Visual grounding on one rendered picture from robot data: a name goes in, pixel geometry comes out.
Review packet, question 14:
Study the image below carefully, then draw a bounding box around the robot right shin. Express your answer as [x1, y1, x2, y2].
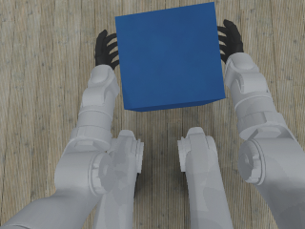
[185, 127, 218, 160]

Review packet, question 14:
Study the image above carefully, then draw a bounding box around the right robot thigh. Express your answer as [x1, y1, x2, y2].
[177, 133, 234, 229]

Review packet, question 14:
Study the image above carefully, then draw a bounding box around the right robot upper arm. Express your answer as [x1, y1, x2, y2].
[237, 137, 305, 229]

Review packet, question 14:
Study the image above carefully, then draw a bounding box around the robot left hand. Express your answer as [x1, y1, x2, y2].
[94, 30, 120, 70]

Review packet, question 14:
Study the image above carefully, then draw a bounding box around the robot right hand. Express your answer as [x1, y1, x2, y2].
[217, 19, 244, 64]

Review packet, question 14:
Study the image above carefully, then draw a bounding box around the carton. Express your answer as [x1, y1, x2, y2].
[114, 2, 226, 113]

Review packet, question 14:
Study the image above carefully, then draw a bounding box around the right robot forearm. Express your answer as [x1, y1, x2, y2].
[224, 52, 305, 156]

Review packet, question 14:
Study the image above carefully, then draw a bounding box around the left robot upper arm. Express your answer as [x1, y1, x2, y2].
[0, 150, 115, 229]

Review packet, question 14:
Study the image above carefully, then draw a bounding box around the left robot forearm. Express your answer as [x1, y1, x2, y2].
[54, 64, 120, 185]

